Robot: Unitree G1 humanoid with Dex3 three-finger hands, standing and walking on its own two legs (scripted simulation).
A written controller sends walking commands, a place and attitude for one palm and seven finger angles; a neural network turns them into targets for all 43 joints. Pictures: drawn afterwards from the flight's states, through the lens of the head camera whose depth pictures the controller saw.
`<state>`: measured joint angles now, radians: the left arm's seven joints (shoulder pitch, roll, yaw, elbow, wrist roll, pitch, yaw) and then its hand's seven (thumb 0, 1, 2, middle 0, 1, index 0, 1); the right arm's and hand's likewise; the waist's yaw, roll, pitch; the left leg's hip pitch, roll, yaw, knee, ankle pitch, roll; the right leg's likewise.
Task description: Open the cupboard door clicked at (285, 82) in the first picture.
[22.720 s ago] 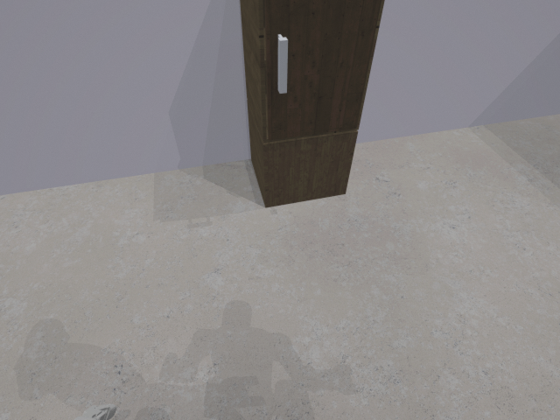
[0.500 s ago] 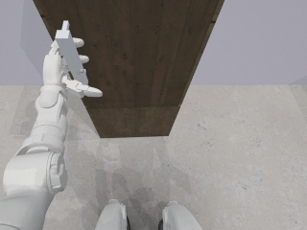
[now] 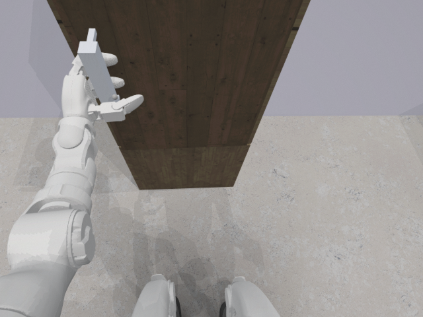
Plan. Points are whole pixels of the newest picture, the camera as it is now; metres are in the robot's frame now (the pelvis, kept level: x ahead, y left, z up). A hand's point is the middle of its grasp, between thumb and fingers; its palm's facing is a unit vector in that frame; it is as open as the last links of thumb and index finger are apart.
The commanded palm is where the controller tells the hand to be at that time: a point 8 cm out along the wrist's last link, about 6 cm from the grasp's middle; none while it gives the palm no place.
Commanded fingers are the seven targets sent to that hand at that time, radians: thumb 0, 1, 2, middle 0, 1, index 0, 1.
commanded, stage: close the thumb around the handle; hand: left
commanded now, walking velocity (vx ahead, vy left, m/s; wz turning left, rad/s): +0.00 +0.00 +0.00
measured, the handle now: (105, 79) +0.56 +0.17 +0.07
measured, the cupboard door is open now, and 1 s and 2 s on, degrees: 1 23 44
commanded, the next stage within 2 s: pull the door open along its arc in 0.32 s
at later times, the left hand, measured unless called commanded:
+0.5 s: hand (114, 95) +0.51 +0.15 +0.07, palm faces +0.02 -1.00 -0.02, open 6.2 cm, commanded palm +0.48 +0.19 +0.07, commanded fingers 0.00 0.90 0.90 -0.40 -1.35 -0.40 -1.35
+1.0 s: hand (132, 156) +0.38 +0.11 +0.07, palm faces +0.04 -1.00 +0.04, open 6.6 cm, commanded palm +0.33 +0.16 +0.07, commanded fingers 0.00 0.90 0.90 -0.40 -1.35 -0.40 -1.35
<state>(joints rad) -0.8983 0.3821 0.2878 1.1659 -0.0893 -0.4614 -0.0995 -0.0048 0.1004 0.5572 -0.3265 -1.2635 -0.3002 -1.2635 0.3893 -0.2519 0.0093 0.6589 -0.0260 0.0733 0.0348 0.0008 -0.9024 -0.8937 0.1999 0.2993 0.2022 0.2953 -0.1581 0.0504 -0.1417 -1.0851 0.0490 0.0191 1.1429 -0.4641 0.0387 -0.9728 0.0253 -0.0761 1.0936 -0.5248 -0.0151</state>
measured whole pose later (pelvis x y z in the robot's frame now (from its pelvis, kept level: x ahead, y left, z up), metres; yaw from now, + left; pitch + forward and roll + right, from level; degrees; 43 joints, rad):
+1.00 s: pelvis +0.02 -0.01 +0.03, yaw -1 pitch +17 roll -1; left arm -0.18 0.11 0.09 0.46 -0.17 -0.42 -0.01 0.03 0.63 0.68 -0.31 -1.33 -0.32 -1.31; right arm 0.32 -0.24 -0.02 0.54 0.01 0.07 0.05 0.00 -0.90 -0.89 0.20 0.30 0.20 0.30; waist -0.05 0.04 -0.17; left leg -0.84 0.05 0.07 1.00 -0.46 0.02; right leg -0.76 0.03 -0.03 0.99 -0.52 -0.02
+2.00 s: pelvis +0.01 -0.07 +0.02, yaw +3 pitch +14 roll +2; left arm 0.18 -0.10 -0.20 0.16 0.05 -0.36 0.49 0.00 -0.27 0.40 -0.30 -1.20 -0.31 -1.21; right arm 0.21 -0.21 -0.02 0.57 -0.06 -0.01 0.00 0.01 -0.90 -0.89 0.20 0.30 0.20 0.30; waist 0.00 0.04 -0.17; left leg -0.82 0.00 -0.05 1.02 -0.44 -0.04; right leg -0.75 0.02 -0.09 1.08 -0.57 -0.10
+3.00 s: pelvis -0.01 +0.01 +0.01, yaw +0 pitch +12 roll -2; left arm 0.30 0.05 -0.33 -0.07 0.03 -0.29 0.15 -0.01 -0.50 0.30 -0.17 -0.31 -0.18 -0.32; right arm 0.23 -0.19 0.04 0.40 0.00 0.04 0.02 0.01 -0.90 -0.89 0.20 0.30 0.20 0.30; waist -0.01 0.05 -0.14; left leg -0.86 -0.02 0.01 1.14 -0.48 0.05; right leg -0.77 0.00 -0.03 1.12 -0.55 0.01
